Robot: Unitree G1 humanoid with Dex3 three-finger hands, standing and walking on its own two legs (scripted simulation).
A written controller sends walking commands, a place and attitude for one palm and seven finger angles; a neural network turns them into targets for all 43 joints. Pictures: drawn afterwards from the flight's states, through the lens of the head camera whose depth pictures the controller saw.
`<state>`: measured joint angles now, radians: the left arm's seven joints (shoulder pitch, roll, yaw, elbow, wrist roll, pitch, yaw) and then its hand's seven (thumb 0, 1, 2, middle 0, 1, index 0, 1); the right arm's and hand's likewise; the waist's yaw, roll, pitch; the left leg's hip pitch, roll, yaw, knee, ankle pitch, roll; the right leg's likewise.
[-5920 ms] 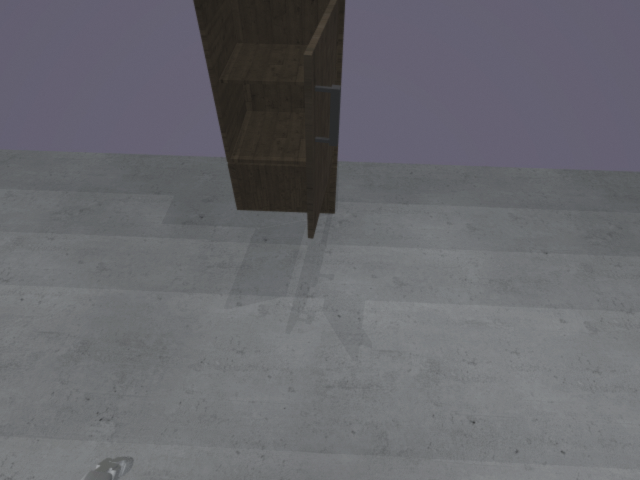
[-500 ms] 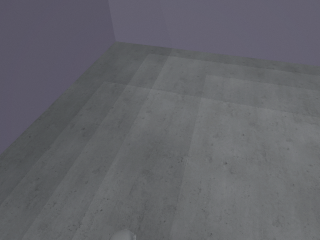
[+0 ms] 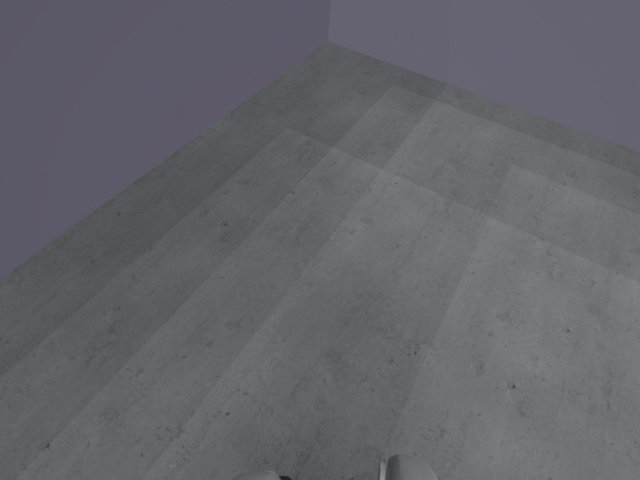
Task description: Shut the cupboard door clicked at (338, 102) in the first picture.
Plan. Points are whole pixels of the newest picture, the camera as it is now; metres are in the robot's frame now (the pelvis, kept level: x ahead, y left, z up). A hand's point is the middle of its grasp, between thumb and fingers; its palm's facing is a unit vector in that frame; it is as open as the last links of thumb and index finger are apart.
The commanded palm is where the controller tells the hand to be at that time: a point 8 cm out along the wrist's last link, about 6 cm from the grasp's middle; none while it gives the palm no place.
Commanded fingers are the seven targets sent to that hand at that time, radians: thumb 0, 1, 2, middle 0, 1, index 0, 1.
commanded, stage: walk to a spot facing it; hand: left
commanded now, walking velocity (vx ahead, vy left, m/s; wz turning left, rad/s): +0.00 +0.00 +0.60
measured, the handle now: out of the picture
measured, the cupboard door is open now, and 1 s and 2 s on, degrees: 83 83 83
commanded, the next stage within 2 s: none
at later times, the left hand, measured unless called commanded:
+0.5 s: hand out of the picture +0.07 +0.15 -0.14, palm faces +0.28 -0.92 -0.28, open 7.4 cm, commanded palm none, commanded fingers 0.00 0.90 0.90 -0.20 -0.30 -0.20 -0.30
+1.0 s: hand out of the picture -0.05 +0.22 -0.16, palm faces +0.60 -0.76 -0.26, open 7.4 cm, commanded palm none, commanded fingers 0.00 0.90 0.90 -0.20 -0.30 -0.20 -0.30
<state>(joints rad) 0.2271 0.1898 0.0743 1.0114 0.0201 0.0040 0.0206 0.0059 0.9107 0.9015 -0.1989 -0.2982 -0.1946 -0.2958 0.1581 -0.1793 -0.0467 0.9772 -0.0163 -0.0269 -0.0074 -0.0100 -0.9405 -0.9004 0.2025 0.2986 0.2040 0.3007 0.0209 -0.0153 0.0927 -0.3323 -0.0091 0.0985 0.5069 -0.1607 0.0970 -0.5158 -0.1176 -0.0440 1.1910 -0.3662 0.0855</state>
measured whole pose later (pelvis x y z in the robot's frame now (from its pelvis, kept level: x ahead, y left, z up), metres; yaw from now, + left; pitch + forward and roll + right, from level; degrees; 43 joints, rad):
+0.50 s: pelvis +0.03 -0.06 +0.01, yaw +18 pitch +0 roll +1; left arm 0.18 0.17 0.03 0.87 0.02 0.02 0.03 0.00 0.91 0.90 -0.20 -0.30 -0.20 -0.30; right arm 0.24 -0.26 -0.10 0.94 -0.03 0.08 0.03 0.01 -0.91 -0.90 0.20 0.30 0.20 0.30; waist -0.05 0.04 0.06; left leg -0.55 -0.01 0.00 1.14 -0.37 -0.07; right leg -0.20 -0.08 -0.13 0.49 -0.29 0.00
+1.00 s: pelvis +0.01 -0.01 +0.01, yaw +36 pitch +1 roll -2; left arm 0.16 0.28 0.07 0.89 0.02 0.06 0.01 0.01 0.91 0.90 -0.20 -0.30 -0.19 -0.30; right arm 0.13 -0.23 -0.04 0.89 -0.02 0.02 0.01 0.00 -0.91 -0.90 0.20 0.30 0.20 0.30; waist 0.01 -0.03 0.10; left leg -0.23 -0.02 -0.03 0.48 -0.26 0.04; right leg -0.49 -0.10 -0.03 1.08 -0.42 0.11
